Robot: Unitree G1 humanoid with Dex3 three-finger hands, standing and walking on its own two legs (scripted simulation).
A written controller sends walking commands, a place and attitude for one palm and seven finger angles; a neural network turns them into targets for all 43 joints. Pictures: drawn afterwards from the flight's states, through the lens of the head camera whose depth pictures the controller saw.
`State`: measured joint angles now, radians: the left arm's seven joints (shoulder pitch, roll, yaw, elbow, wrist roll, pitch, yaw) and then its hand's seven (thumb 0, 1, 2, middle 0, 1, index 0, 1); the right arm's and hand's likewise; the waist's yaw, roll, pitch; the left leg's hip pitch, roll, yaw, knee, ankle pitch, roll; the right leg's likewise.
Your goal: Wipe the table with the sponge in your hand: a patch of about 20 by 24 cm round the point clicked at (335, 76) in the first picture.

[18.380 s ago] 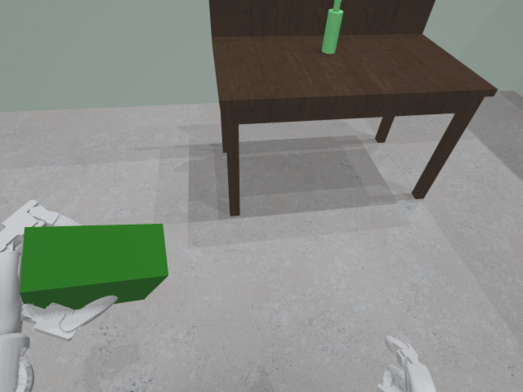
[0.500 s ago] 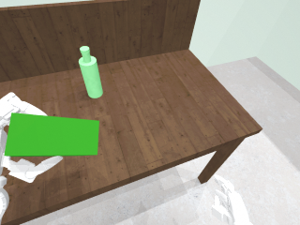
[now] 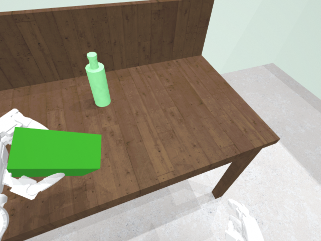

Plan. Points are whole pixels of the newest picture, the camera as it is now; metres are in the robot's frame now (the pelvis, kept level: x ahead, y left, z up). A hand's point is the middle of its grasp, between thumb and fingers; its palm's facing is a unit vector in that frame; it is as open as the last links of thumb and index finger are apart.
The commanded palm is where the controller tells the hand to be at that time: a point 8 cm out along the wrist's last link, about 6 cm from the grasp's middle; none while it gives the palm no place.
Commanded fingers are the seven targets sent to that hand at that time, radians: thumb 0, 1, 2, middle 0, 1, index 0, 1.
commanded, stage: look again from close up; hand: left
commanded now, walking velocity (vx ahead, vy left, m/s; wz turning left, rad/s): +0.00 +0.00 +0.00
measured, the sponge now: (68, 156) +0.24 +0.21 +0.14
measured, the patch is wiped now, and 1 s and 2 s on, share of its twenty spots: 0.00 0.00 0.00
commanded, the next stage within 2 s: turn the palm down, sponge in hand in 0.12 s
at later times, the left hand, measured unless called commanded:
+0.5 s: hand (42, 159) +0.22 +0.25 +0.15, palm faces +0.27 -0.76 -0.59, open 10.4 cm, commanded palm +0.17 +0.27 +0.17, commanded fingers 0.00 0.10 1.30 -1.20 -1.60 -1.20 -1.60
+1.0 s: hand (69, 170) +0.22 +0.21 +0.12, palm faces +0.14 -0.56 -0.82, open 10.4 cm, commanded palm +0.18 +0.25 +0.16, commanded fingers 0.00 0.10 1.30 -1.20 -1.60 -1.20 -1.60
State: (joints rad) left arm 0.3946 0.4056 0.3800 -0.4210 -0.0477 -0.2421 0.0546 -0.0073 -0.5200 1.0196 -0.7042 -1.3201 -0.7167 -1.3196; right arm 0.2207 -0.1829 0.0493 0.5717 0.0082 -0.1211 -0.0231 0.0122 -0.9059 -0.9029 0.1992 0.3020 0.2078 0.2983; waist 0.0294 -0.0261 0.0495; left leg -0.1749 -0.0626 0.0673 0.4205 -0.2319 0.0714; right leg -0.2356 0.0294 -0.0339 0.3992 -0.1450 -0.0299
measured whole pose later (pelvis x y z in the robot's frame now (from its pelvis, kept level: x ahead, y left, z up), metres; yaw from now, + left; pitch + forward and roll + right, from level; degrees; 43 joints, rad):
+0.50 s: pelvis -0.01 -0.03 -0.01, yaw +2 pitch -3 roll +1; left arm 0.25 0.50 0.34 -0.29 0.00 0.18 -0.08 0.00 -0.52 1.02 -0.70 -1.32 -0.72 -1.32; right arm 0.16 -0.30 0.04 0.60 0.04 -0.09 -0.03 0.01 -0.91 -0.90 0.20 0.30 0.21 0.30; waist 0.03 0.07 0.02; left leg -0.21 -0.06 0.04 0.52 -0.27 0.05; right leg -0.27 0.05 -0.03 0.53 -0.21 -0.07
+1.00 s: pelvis +0.00 -0.07 -0.02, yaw +2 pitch +1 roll +2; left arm 0.34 0.59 0.29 -0.34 0.22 0.05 -0.07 0.00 -0.52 1.02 -0.71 -1.31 -0.72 -1.31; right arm 0.15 -0.26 0.02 0.58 0.01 -0.01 -0.08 0.01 -0.91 -0.90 0.20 0.30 0.21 0.30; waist 0.06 0.04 0.00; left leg -0.33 -0.02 0.01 0.65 -0.34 0.00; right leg -0.39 0.09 -0.06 0.65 -0.28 -0.12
